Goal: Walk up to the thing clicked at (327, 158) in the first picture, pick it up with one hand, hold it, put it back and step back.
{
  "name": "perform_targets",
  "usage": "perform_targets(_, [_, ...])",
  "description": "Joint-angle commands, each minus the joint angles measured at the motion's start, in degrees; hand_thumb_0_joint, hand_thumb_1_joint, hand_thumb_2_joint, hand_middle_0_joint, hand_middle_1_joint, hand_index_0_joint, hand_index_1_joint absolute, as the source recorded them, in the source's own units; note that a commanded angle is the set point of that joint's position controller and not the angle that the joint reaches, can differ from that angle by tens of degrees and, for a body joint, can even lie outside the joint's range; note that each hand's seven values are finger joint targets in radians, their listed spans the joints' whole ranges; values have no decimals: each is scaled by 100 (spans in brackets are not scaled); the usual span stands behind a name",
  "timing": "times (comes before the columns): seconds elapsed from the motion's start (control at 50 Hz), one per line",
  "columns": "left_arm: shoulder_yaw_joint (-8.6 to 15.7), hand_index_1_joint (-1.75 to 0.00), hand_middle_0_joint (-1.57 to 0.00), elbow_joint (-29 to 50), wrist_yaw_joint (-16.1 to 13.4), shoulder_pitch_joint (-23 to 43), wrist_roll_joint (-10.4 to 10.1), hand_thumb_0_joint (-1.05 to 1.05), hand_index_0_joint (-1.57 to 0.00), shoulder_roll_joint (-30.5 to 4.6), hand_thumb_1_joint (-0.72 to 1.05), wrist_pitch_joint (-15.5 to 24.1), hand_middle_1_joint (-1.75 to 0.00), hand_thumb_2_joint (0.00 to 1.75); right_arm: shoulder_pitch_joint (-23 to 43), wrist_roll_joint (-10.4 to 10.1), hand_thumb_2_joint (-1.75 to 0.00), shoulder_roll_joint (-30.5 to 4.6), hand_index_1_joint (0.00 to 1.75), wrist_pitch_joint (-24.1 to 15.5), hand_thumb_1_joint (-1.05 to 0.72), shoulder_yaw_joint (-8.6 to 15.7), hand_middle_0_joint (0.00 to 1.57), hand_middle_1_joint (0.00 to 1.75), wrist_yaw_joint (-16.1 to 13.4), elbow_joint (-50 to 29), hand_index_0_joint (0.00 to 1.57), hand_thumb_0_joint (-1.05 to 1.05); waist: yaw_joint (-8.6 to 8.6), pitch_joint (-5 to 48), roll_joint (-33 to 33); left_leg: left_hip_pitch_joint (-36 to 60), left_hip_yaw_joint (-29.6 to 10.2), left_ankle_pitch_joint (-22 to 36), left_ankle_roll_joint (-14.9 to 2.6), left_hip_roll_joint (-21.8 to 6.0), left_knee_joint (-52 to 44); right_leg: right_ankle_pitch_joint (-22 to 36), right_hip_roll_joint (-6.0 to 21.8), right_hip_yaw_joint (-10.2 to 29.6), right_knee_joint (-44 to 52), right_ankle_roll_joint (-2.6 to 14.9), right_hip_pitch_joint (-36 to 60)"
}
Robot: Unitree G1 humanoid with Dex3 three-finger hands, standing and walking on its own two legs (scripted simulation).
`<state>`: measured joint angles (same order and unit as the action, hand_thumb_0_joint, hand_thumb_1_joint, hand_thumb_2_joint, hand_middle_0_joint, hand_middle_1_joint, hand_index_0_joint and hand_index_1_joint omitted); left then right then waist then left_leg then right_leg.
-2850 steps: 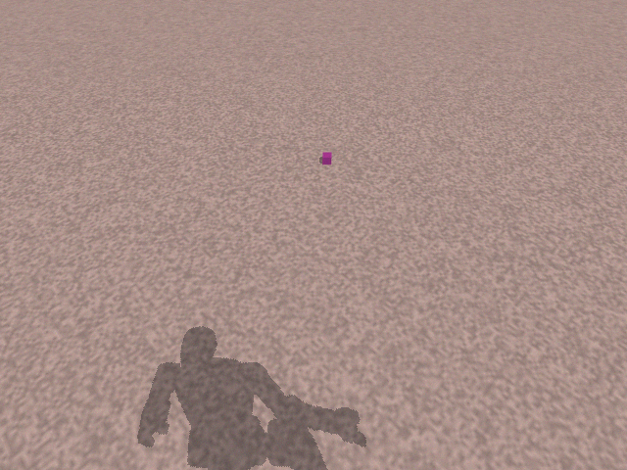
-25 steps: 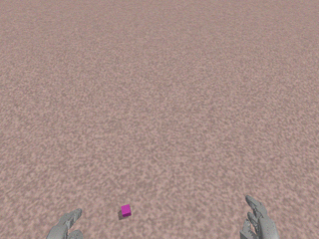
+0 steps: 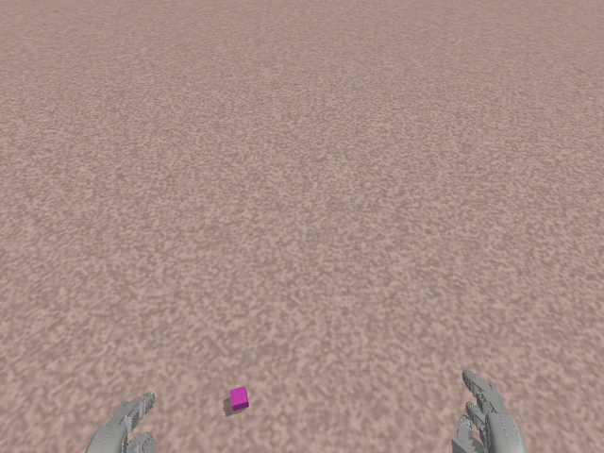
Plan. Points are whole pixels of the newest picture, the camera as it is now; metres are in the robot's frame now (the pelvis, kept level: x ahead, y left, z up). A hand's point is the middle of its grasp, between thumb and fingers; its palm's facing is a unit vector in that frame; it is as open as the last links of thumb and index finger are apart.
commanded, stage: home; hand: left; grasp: from above
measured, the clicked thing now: (239, 398) +0.44 +0.17 -0.69
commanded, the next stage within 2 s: stand in 0.60 s
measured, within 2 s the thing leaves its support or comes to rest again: neither
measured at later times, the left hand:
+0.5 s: hand out of the picture +0.16 +0.18 -0.05, palm faces +0.04 -0.98 -0.20, open 7.4 cm
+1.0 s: hand out of the picture +0.10 +0.24 -0.10, palm faces +0.03 -0.94 -0.34, open 7.4 cm
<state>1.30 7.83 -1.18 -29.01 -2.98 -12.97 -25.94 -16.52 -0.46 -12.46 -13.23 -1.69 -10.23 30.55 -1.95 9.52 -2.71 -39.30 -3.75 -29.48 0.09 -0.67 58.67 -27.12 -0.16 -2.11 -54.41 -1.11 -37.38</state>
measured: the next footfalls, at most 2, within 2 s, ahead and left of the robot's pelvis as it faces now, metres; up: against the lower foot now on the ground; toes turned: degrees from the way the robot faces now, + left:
none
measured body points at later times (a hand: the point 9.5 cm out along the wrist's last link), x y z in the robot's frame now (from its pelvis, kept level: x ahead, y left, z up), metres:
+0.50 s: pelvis +0.00 +0.00 +0.00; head +0.02 +0.01 +0.45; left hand +0.16 +0.23 -0.03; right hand +0.16 -0.24 -0.06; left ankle +0.00 +0.12 -0.68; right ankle +0.00 -0.14 -0.68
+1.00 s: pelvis -0.01 +0.00 +0.03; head +0.00 +0.01 +0.48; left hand +0.10 +0.28 -0.08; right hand +0.11 -0.27 -0.08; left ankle +0.00 +0.12 -0.68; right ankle +0.00 -0.14 -0.68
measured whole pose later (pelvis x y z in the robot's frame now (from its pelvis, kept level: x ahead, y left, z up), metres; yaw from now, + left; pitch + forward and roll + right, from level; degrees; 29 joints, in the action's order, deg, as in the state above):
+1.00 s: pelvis -0.01 +0.00 +0.03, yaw +0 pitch +0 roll +0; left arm 2.3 -40.7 -2.1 -13.1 2.7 -16.7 -3.4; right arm -10.8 3.2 -16.5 -1.7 2.6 -0.8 49.1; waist 1.3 -1.5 0.5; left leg -21.2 -1.4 -22.0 -0.9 1.7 43.2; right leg -21.7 2.4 0.0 -43.0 -1.7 -21.3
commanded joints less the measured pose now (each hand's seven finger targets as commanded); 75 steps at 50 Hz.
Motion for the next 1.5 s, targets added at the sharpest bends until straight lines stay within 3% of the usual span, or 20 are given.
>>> perform_targets(0.0, [348,-30,-20,1032,-32,102,34,0,-20,-582,90,289,-30,90,381,6,-90,-736,30,-316,-90,309,20,30,-54,-905,20,0,-35,408,-12,483,75,1646,-47,54,-958,1329,-118,-205,766,122,355])
perform_targets(0.16, [422,-30,-20,1038,-43,87,27,0,-20,-605,90,273,-30,90,360,-6,-90,-709,30,-300,-90,312,20,30,-56,-933,20,0,-17,426,76,406,102,1403,-73,70,-943,1160,-99,-169,843,107,387])
perform_targets(0.2, [338,-30,-20,1266,-36,244,13,0,-20,-595,90,283,-30,90,404,-8,-90,-730,30,-318,-90,303,20,30,-42,-973,20,0,-12,393,-67,429,87,1352,-62,61,-990,1109,-106,-181,826,113,310])
perform_targets(0.22, [416,-30,-20,1006,-46,100,41,0,-20,-633,90,249,-30,90,365,-10,-90,-732,30,-302,-90,319,20,30,-52,-926,20,0,-14,387,4,411,93,1329,-64,62,-980,1085,-104,-171,827,112,319])
perform_targets(0.36, [320,-30,-20,1283,-33,200,23,0,-20,-607,90,285,-30,90,357,-18,-90,-749,30,-278,-90,319,20,30,-35,-959,20,0,-47,461,-132,541,39,1570,-33,23,-1002,1244,-127,-197,727,137,300])
perform_targets(0.42, [370,-30,-20,1127,-48,127,16,0,-20,-578,90,286,-30,90,380,-16,-90,-721,30,-278,-90,305,20,30,-37,-978,20,0,-24,403,11,421,32,1383,-53,31,-999,1114,-128,-203,781,121,299])
perform_targets(0.66, [395,-30,-20,1077,-42,49,16,0,-20,-656,90,257,-30,90,345,-27,-90,-756,30,-239,-90,323,20,30,-25,-956,20,0,-28,484,-37,462,18,1590,-41,30,-981,1268,-108,-186,725,139,366])
perform_targets(0.68, [353,-30,-20,-934,-265,1792,689,0,-20,-1068,90,1459,-30,90,806,726,-90,-1338,30,343,-90,501,20,30,317,471,20,0,444,-971,429,588,-105,2521,-353,-164,-1434,1403,316,318,1085,332,1261])
perform_targets(0.7, [463,-30,-20,-1891,-242,1264,722,0,-20,-1121,90,1850,-30,90,770,687,-90,-1386,30,551,-90,609,20,30,460,512,20,0,391,-370,644,997,7,2686,-397,-88,-1405,1462,377,574,1194,543,1518])
perform_targets(0.72, [455,-30,-20,-2149,-221,1276,751,0,-20,-1203,90,2048,-30,90,646,699,-90,-1380,30,643,-90,587,20,30,556,470,20,0,287,-228,691,1191,18,2662,-411,-79,-1433,1548,462,712,1193,608,1520])
perform_targets(0.74, [403,-30,-20,-2284,-175,1445,718,0,-20,-1201,90,2157,-30,90,528,737,-90,-1399,30,698,-90,568,20,30,625,476,20,0,170,-349,343,1253,-117,2438,-404,-97,-1629,1609,366,662,1203,535,1384])
perform_targets(0.78, [373,-30,-20,-2769,-131,1506,646,0,-20,-1197,90,2314,-30,90,584,443,-90,-1253,30,729,-90,576,20,30,792,737,20,0,317,-105,47,1690,-223,2495,-442,-120,-1891,1811,426,545,1121,410,1788])
perform_targets(0.8, [374,-30,-20,-3015,-128,1508,624,0,-20,-1154,90,2330,-30,90,742,384,-90,-1255,30,761,-90,597,20,30,848,822,20,0,427,-223,191,1746,-190,2475,-394,-98,-1968,1847,430,559,1222,413,1779])
perform_targets(0.84, [412,-30,-20,-3478,-132,1631,547,0,-20,-1143,90,2381,-30,90,860,320,-90,-1245,30,817,-90,641,20,30,874,915,20,0,433,-113,384,1912,-231,2471,-390,-129,-2014,1777,445,517,1407,355,1881])
perform_targets(0.88, [397,-30,-20,-3903,-147,1792,573,0,-20,-1153,90,2461,-30,90,890,330,-90,-1192,30,904,-90,657,20,30,898,1108,20,0,387,-253,480,1864,-198,2009,-363,-75,-2110,1578,554,622,1771,347,2006])
perform_targets(0.96, [416,-30,-20,-4548,-137,1956,573,0,-20,-1210,90,2598,-30,90,813,349,-90,-1236,30,996,-90,676,20,30,900,1425,20,0,291,-499,406,2134,-262,1738,-370,-111,-2491,1349,575,643,2160,308,2038])
perform_targets(1.08, [377,-30,-20,-5397,-138,1901,514,0,-20,-1220,90,2675,-30,90,823,309,-90,-1304,30,1074,-90,669,20,30,850,1908,20,0,324,-838,267,2444,-408,2163,-313,-249,-3006,1816,595,578,2611,276,2439])
perform_targets(1.22, [339,-30,-20,-6152,-119,1886,463,0,-20,-1252,90,2635,-30,90,844,260,-90,-1443,30,1152,-90,646,20,30,820,2371,20,0,314,-1233,-27,2379,-658,1246,-247,-404,-4013,1451,518,444,3042,188,2913])
perform_targets(1.34, [307,-30,-20,-6549,-98,1917,492,0,-20,-1303,90,2675,-30,90,850,216,-90,-1434,30,1159,-90,632,20,30,833,2618,20,0,286,-1271,150,2627,-566,1474,-186,-388,-4176,1513,591,472,3353,170,3021])
perform_targets(1.48, [270,-30,-20,-6801,-102,1931,490,0,-20,-1377,90,2702,-30,90,857,194,-90,-1438,30,1215,-90,619,20,30,874,2822,20,0,268,-1306,427,2852,-456,1590,-182,-334,-4076,1177,661,559,3759,141,2935])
